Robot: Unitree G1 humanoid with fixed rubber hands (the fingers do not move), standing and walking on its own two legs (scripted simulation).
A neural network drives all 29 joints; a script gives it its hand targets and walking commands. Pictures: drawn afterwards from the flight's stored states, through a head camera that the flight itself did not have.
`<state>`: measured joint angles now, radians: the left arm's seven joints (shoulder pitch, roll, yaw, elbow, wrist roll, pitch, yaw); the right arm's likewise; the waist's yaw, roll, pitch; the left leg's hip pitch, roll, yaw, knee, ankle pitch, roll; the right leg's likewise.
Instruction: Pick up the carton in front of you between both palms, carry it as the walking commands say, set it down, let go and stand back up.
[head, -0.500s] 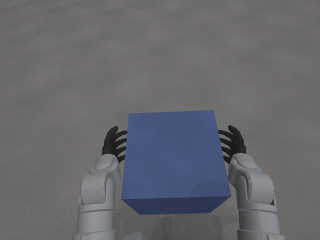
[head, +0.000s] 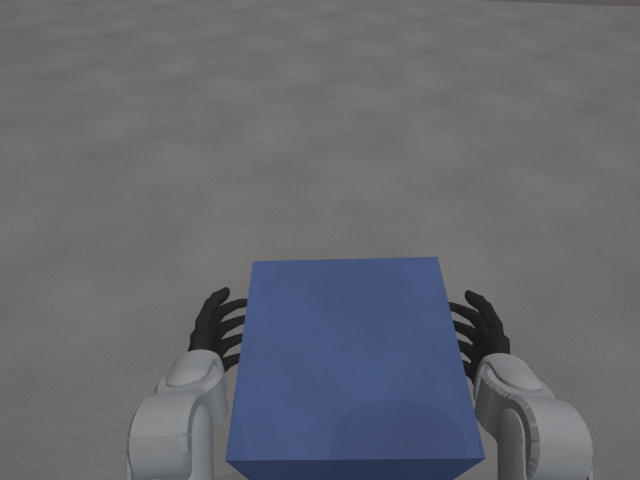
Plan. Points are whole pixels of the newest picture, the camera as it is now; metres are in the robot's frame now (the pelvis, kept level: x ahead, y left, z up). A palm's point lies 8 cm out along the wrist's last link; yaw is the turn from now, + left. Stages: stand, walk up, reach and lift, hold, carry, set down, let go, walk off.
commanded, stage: carry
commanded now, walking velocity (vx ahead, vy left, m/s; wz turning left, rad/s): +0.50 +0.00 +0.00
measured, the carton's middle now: (347, 385) +0.23 -0.01 +0.02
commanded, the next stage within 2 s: none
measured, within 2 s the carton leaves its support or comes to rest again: neither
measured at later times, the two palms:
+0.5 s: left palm (269, 191) +0.52 +0.11 +0.09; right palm (449, 192) +0.53 -0.19 +0.08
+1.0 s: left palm (270, 147) +0.68 +0.12 +0.08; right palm (424, 150) +0.67 -0.18 +0.08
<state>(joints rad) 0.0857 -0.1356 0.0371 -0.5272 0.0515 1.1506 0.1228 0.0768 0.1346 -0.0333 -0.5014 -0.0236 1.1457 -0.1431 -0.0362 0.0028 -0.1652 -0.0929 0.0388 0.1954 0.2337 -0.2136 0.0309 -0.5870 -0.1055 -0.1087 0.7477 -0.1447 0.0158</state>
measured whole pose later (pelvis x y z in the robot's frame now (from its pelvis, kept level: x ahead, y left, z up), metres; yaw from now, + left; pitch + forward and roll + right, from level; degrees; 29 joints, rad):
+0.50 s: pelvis +0.30 -0.05 +0.00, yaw +2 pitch +3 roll +2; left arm 0.08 -0.14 0.04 -0.56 0.04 1.13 0.10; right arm 0.06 0.13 -0.02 -0.56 -0.06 1.15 -0.13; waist 0.01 0.01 -0.07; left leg -0.56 0.09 0.12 0.75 -0.20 -0.02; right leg -0.16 -0.05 -0.20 0.29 -0.19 -0.05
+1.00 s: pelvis +0.44 -0.02 -0.02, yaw -1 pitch +4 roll +1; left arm 0.01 -0.13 0.05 -0.54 0.05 1.20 0.12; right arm 0.01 0.13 -0.05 -0.53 -0.04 1.19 -0.13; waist -0.01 -0.02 -0.12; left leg -0.37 0.05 0.24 0.53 -0.22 0.05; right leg -0.11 -0.08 -0.12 0.47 -0.43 0.03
